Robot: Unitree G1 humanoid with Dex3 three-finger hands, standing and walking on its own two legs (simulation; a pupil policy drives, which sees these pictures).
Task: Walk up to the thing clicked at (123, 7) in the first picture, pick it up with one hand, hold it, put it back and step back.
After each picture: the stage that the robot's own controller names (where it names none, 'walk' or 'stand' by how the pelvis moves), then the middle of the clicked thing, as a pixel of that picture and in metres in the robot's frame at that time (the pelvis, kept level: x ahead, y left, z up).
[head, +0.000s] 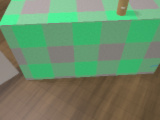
stand; (122, 5) +1.00 -0.27 -0.06
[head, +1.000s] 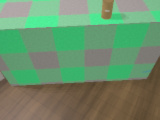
rise first; (107, 8) +0.91 -0.11 -0.04
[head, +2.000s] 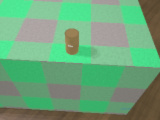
walk; (72, 42) +0.59 +0.11 -0.04
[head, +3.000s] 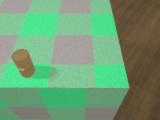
stand; (24, 63) +0.46 +0.27 -0.04
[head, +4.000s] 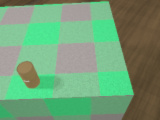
stand; (29, 75) +0.43 +0.26 -0.06
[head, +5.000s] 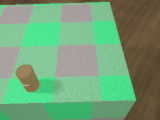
stand; (28, 78) +0.40 +0.25 -0.06
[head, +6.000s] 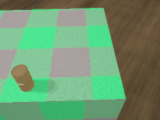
stand; (23, 78) +0.43 +0.28 -0.07
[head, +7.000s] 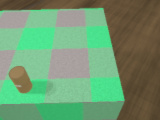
stand; (21, 80) +0.42 +0.29 -0.07
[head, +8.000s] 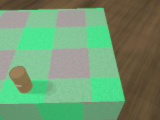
stand; (21, 80) +0.42 +0.29 -0.07
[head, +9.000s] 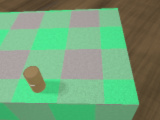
rise first; (35, 79) +0.41 +0.26 -0.07
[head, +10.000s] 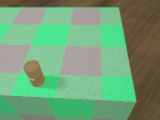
go down; (35, 74) +0.44 +0.26 -0.06
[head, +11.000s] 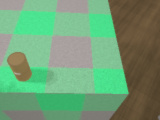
go down; (20, 67) +0.44 +0.24 -0.05
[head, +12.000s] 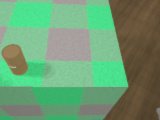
go down; (16, 60) +0.45 +0.25 -0.03
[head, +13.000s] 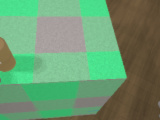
close in; (0, 55) +0.44 +0.26 +0.01
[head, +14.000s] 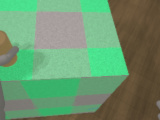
close; (2, 49) +0.45 +0.24 +0.02
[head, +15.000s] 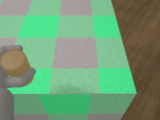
lift; (19, 69) +0.35 +0.21 +0.11
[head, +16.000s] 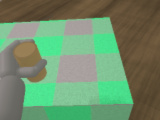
hold; (31, 62) +0.34 +0.17 +0.17
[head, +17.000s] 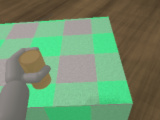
hold; (36, 70) +0.34 +0.16 +0.14
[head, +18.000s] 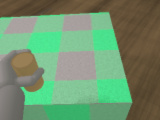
crouch; (28, 72) +0.33 +0.19 +0.12
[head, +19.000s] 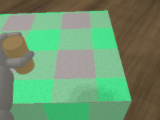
crouch; (19, 55) +0.38 +0.22 +0.14
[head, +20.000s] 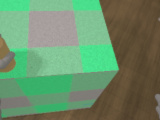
lower; (0, 55) +0.44 +0.24 +0.00
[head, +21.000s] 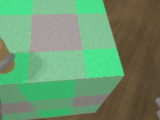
lower; out of the picture +0.44 +0.25 +0.02
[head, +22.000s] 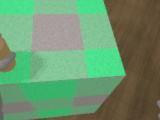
lower; (0, 55) +0.44 +0.24 +0.02
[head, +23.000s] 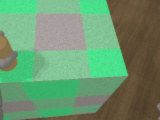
lower; (2, 54) +0.44 +0.24 +0.02
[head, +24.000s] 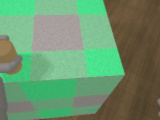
loosen; (7, 58) +0.43 +0.23 +0.02
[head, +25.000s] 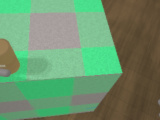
withdraw; (4, 57) +0.43 +0.22 +0.02
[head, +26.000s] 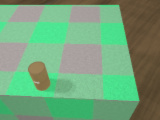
sink last; (40, 76) +0.41 +0.22 -0.03
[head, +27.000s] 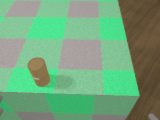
stand; (39, 72) +0.41 +0.21 -0.02
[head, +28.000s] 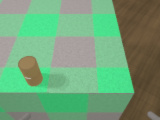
stand; (31, 71) +0.41 +0.22 -0.01
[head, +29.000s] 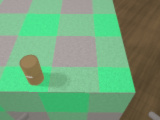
stand; (32, 70) +0.41 +0.22 -0.01
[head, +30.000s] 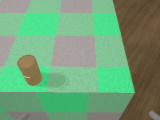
stand; (30, 70) +0.41 +0.22 -0.01
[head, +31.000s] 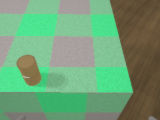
stand; (29, 71) +0.42 +0.22 +0.00
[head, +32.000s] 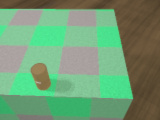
stand; (41, 77) +0.43 +0.21 -0.06
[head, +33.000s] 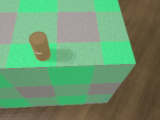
walk; (40, 47) +0.49 +0.17 -0.05
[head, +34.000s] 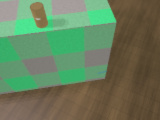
walk; (39, 15) +0.73 +0.25 -0.04
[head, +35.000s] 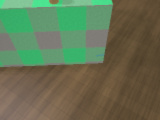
stand; out of the picture +1.04 +0.24 -0.04
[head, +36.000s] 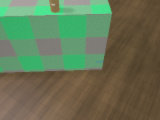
stand; (54, 2) +1.03 +0.22 -0.07
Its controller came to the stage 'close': yes
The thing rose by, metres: 0.23
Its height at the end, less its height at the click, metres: +0.00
